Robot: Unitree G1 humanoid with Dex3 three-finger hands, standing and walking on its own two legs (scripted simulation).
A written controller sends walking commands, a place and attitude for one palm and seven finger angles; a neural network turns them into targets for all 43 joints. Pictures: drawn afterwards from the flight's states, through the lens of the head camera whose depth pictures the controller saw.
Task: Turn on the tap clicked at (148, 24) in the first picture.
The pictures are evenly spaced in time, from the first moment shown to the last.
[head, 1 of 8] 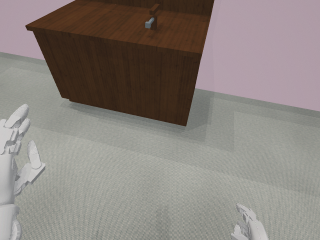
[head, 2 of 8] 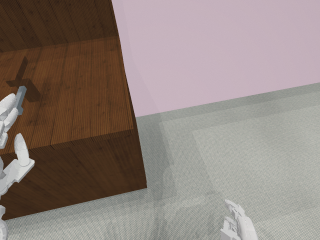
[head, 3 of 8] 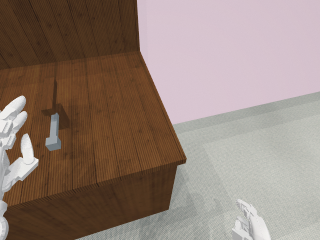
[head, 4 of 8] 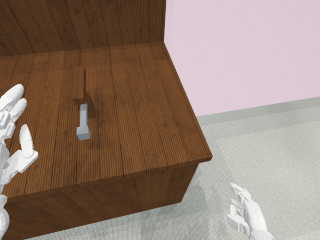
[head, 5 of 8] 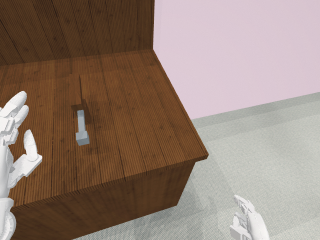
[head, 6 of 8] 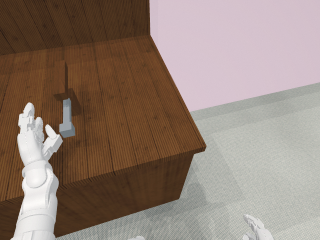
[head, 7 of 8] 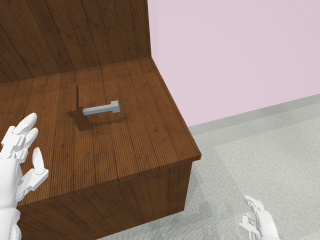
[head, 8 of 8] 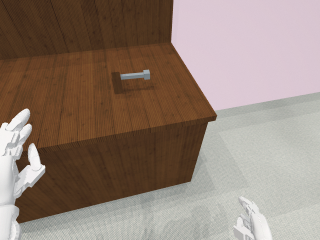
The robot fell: no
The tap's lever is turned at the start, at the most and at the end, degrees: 0 86 86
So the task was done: yes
